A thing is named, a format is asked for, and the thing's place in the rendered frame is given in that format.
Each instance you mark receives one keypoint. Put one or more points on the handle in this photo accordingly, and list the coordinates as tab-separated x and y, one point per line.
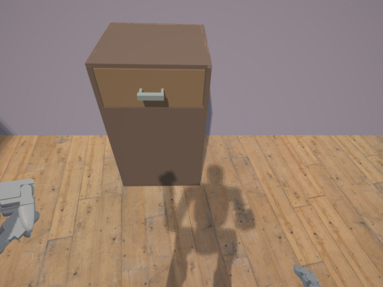
150	96

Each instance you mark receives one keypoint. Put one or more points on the left robot hand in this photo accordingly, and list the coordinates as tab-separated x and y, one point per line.
17	202

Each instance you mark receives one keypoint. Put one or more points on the cabinet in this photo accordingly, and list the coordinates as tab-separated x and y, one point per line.
154	146

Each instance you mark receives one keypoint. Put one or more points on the right robot hand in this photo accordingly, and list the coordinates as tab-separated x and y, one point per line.
308	278

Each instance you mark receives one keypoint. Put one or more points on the drawer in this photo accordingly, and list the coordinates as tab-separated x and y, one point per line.
119	86

